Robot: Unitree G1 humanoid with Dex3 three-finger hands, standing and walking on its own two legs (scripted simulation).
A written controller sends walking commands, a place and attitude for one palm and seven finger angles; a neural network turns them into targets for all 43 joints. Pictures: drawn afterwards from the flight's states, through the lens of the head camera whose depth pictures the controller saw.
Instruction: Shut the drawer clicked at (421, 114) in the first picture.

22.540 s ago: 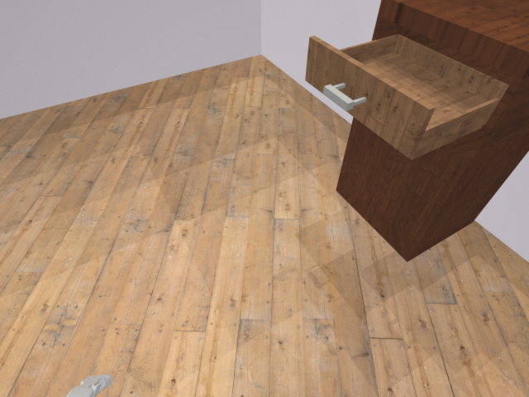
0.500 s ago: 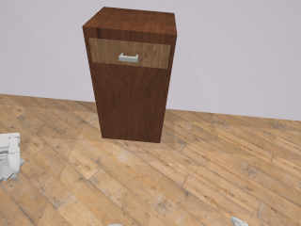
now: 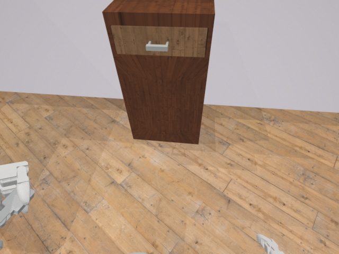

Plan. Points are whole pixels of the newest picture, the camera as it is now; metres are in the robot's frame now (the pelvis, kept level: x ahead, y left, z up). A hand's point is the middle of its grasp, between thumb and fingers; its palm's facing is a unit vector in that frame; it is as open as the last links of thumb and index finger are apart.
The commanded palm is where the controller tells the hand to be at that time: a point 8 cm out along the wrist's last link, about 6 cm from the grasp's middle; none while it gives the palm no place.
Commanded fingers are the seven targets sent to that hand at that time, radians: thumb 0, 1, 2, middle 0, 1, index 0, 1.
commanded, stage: stop stepping back and stand still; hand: left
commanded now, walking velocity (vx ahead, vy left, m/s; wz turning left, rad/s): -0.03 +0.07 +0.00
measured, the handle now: (157, 45) +0.99 +0.13 +0.02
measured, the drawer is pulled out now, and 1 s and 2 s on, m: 0.00 0.00 0.00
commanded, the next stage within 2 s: let the arm hang, fingers relaxed in 0.42 s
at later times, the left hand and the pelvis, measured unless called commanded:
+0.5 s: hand (45, 167) +0.23 +0.24 +0.16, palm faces +0.31 -0.82 -0.48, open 3.2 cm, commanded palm none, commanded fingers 0.00 0.90 0.90 -1.40 -1.60 -1.40 -1.60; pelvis +0.03 +0.01 +0.01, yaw -1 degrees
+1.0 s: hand out of the picture +0.02 +0.22 -0.16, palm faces +0.00 -0.97 -0.24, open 4.3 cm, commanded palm none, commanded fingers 0.00 0.90 0.90 -0.40 -0.52 -0.40 -0.52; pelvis +0.01 +0.02 +0.01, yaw +1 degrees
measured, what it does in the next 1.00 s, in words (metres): steps on the spot: left foot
